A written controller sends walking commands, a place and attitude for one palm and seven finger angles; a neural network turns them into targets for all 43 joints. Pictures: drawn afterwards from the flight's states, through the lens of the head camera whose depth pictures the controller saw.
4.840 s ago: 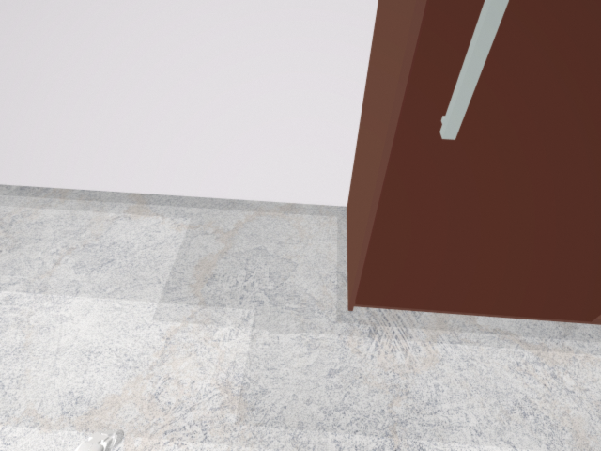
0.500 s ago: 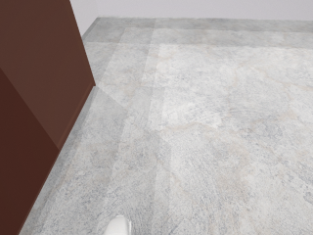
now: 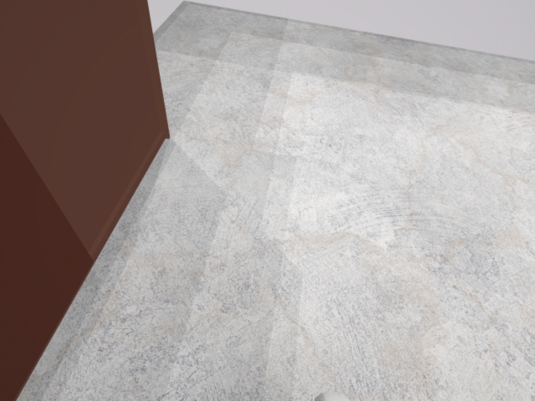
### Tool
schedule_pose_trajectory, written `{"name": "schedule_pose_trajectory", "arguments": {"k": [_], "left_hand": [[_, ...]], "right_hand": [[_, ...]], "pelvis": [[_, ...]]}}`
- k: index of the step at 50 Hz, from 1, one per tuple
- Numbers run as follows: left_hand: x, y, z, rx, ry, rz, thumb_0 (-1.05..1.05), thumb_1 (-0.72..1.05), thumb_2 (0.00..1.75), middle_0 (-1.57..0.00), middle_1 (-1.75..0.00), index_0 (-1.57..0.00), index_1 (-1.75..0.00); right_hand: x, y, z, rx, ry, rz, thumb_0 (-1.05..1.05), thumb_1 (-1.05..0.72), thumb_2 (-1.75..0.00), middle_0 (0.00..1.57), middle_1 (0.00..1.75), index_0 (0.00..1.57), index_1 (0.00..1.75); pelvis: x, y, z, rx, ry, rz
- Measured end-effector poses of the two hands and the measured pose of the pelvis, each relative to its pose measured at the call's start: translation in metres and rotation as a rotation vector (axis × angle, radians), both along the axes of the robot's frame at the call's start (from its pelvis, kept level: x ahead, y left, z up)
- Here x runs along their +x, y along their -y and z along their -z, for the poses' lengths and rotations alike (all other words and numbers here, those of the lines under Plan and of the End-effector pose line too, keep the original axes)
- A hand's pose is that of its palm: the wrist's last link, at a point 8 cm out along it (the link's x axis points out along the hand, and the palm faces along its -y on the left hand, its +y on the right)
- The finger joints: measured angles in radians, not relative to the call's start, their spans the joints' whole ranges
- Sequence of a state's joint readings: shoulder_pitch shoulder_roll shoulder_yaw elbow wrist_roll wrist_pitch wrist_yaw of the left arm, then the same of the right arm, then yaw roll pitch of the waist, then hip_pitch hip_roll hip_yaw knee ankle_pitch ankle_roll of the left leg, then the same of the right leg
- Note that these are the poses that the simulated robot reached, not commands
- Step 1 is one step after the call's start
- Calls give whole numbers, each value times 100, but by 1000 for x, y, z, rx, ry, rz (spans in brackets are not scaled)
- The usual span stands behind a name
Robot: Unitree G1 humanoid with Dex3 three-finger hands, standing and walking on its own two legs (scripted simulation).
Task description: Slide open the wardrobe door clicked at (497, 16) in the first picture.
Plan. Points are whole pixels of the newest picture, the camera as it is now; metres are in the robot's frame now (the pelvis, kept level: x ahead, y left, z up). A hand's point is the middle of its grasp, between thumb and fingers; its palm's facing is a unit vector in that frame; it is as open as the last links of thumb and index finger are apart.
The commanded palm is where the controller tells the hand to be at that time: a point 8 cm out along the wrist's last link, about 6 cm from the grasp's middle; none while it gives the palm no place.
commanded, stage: turn to face it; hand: left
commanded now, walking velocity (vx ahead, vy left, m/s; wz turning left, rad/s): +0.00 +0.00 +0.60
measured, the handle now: out of the picture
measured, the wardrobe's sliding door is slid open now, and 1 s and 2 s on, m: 0.00 0.00 0.00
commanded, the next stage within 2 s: none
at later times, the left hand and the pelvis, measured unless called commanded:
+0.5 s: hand out of the picture +0.09 +0.18 -0.15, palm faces +0.30 -0.92 -0.26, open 7.3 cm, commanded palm none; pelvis +0.01 -0.05 +0.00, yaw +18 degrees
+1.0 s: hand out of the picture -0.10 +0.08 -0.16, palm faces +0.63 -0.73 -0.26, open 7.4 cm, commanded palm none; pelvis +0.01 -0.08 +0.00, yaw +38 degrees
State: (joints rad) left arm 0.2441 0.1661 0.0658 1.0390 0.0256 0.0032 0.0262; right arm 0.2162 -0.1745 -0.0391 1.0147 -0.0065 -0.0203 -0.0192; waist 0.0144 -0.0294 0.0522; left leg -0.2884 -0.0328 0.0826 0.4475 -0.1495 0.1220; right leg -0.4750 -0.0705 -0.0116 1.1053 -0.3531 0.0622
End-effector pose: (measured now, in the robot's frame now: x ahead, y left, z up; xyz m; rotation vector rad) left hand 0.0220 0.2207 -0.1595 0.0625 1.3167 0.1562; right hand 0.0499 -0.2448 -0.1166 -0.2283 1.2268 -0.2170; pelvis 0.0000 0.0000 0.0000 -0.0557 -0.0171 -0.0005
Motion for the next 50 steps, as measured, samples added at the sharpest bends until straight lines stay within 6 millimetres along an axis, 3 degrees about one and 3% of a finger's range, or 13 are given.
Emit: {"name": "schedule_pose_trajectory", "arguments": {"k": [4, 9, 15, 21, 26, 30, 33, 38, 44, 50], "left_hand": [[43, -14, -8, 22, 108, -18, 0, 91, 90, -19, -29, -20, -30], [69, -25, -18, 56, 165, -35, 0, 91, 90, -19, -29, -20, -30], [76, -30, -29, 100, 183, -69, 0, 91, 90, -19, -29, -20, -30], [65, -20, -40, 143, 192, -132, 0, 91, 90, -19, -29, -20, -30], [40, 0, -47, 182, 186, -202, 0, 91, 90, -20, -29, -20, -30], [2, 19, -48, 225, 141, -259, 0, 91, 90, -20, -29, -20, -30], [-26, 34, -54, 229, 95, -320, 0, 91, 90, -20, -30, -20, -30], [-58, 58, -54, 220, 73, -411, 0, 91, 90, -20, -30, -20, -30], [-99, 88, -44, 169, 19, -522, 0, 91, 90, -20, -30, -20, -30], [-156, 107, -28, 101, -88, -640, 0, 90, 90, -20, -30, -21, -30]], "right_hand": [[-12, 1, -2, -6, -66, -1, -1, -94, -90, 20, 30, 20, 30], [-18, -1, 0, 10, -104, -1, 0, -92, -90, 20, 30, 20, 30], [-15, 3, 6, 38, -140, -35, 0, -91, -90, 20, 30, 20, 30], [-1, 22, 15, 55, -172, -110, 1, -91, -90, 20, 30, 20, 30], [26, 48, 25, 62, -166, -188, 1, -91, -90, 21, 30, 20, 30], [62, 69, 33, 66, -123, -246, 1, -91, -90, 20, 30, 20, 30], [90, 77, 28, 61, -91, -315, 1, -91, -90, 20, 30, 20, 30], [128, 79, 24, 48, -74, -426, 1, -91, -90, 20, 30, 20, 30], [170, 49, 25, 35, -76, -566, 1, -91, -90, 20, 30, 20, 30], [208, -24, 21, 58, -10, -726, 1, -91, -90, 20, 30, 19, 30]], "pelvis": [[6, -2, -2, -3, -17, -45], [12, 1, -3, -3, -37, -98], [15, 11, -3, 1, -55, -169], [14, 29, -3, 9, -65, -256], [13, 53, 0, 26, -64, -317], [13, 74, 4, 55, -55, -354], [16, 83, -1, 68, -43, -416], [21, 93, -3, 90, -36, -501], [20, 90, -1, 98, -41, -592], [12, 76, 4, 79, -54, -667]]}}
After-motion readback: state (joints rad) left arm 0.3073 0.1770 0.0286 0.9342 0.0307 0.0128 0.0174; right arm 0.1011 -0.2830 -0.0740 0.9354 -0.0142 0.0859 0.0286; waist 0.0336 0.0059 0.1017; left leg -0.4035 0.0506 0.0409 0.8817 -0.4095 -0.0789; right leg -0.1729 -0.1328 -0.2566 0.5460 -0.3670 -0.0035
